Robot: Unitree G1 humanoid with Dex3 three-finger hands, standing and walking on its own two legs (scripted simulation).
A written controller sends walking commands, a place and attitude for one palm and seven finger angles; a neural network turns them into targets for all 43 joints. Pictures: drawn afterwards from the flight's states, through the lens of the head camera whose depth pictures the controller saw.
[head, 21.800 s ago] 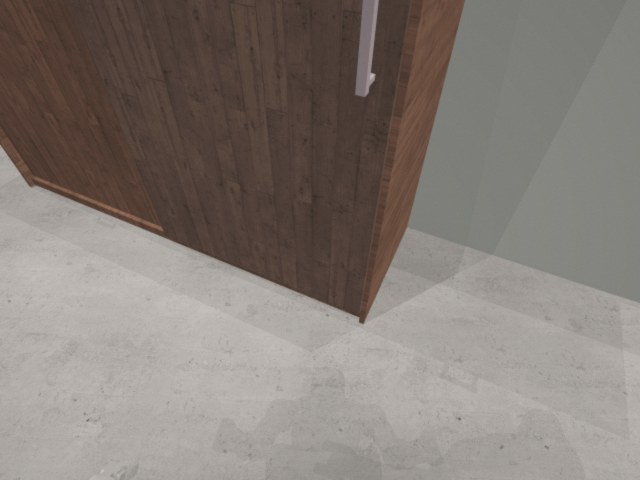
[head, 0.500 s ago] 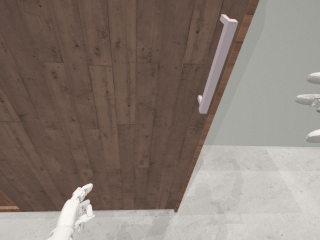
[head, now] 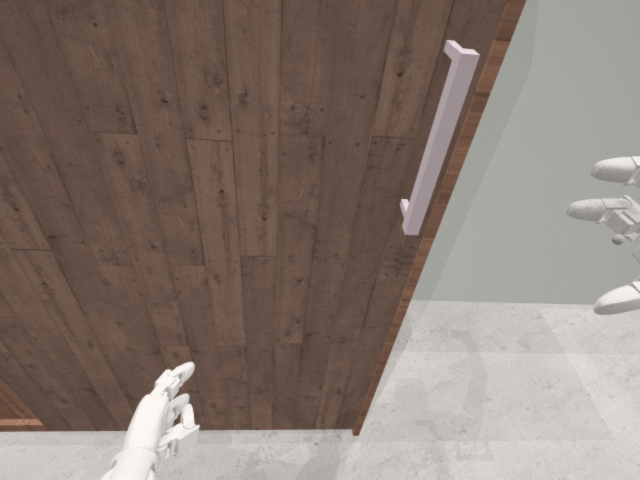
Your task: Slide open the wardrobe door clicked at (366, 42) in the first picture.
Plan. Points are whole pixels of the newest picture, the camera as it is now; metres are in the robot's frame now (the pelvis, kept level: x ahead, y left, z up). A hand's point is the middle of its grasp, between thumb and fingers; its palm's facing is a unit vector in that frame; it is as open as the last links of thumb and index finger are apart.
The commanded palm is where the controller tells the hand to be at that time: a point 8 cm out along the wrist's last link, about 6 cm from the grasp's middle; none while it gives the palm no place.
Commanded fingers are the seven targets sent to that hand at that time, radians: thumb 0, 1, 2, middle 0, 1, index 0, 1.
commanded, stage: move the hooked fingers beside the handle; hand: right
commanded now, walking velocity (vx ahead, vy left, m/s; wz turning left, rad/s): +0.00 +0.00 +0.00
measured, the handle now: (429, 147) +0.46 -0.13 +0.25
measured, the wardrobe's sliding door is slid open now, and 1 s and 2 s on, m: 0.00 0.00 0.00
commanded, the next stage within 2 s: none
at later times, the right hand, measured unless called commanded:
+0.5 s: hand (587, 207) +0.32 -0.26 +0.26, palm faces +0.09 +0.99 -0.08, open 14.0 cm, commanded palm +0.28 -0.29 +0.27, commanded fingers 0.00 0.50 -0.30 0.30 1.20 0.30 1.20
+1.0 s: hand (527, 194) +0.35 -0.21 +0.25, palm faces +0.00 +1.00 -0.05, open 14.0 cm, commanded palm +0.33 -0.26 +0.26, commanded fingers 0.00 0.50 -0.30 0.30 1.20 0.30 1.20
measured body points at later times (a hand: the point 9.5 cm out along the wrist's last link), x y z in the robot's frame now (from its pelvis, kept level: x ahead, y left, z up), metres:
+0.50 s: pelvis +0.00 +0.00 +0.00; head -0.03 +0.03 +0.45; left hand +0.21 +0.21 -0.06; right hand +0.31 -0.31 +0.27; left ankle +0.00 +0.09 -0.74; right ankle -0.01 -0.10 -0.74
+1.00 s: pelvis +0.01 +0.00 +0.00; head -0.02 +0.03 +0.45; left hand +0.21 +0.23 -0.07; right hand +0.35 -0.27 +0.26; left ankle +0.00 +0.09 -0.74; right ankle -0.01 -0.10 -0.74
